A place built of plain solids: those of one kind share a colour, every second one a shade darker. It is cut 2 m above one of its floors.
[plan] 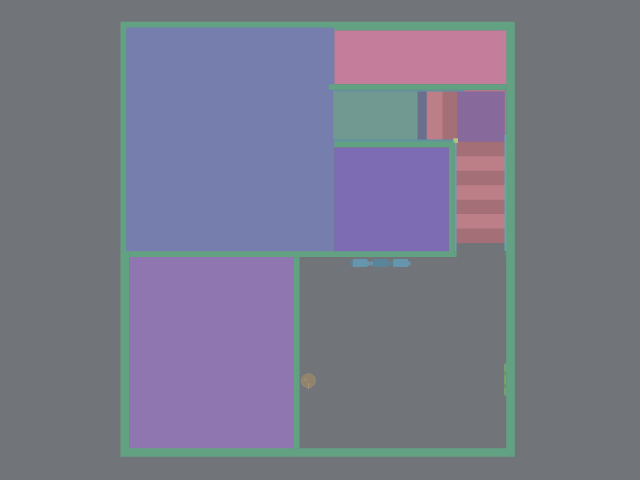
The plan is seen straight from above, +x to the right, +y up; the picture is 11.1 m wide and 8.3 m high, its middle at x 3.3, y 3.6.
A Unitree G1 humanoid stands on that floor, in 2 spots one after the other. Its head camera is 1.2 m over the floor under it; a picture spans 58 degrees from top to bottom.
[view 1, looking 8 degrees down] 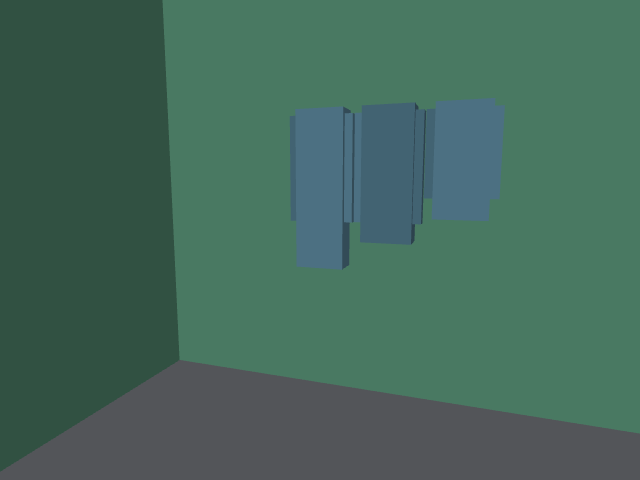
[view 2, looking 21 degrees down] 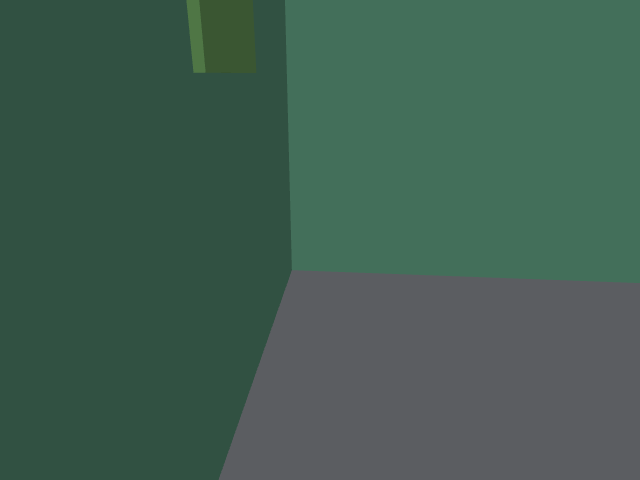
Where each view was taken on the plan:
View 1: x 4.73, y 1.00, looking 109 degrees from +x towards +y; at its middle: coat_pegs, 2.28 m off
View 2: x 6.11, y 2.55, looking -85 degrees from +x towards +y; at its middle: wall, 2.74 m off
